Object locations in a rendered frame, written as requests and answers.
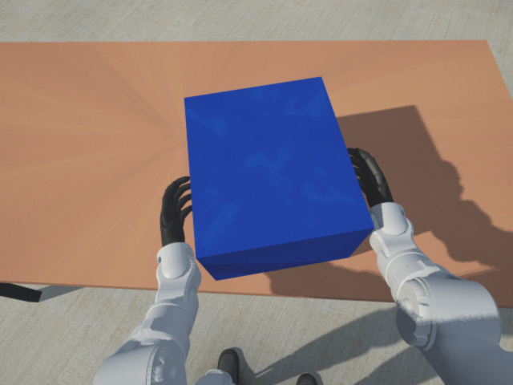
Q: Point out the robot right forearm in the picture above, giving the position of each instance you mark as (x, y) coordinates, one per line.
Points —
(398, 257)

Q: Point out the robot left foot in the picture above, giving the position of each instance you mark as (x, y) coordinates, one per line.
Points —
(229, 362)

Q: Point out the table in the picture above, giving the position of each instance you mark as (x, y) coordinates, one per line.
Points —
(93, 133)

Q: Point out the robot left forearm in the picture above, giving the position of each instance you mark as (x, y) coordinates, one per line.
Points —
(172, 314)

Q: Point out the left robot upper arm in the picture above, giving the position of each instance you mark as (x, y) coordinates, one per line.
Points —
(159, 364)

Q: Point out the right robot upper arm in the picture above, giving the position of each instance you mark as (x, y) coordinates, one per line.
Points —
(455, 325)

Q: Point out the carton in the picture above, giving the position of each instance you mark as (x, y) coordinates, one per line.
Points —
(272, 183)

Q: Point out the left robot hand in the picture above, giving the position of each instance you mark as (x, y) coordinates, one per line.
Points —
(171, 216)

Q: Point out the left robot shin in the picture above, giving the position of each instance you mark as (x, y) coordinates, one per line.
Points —
(219, 372)

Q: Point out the right robot hand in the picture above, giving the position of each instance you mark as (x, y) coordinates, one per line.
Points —
(372, 182)

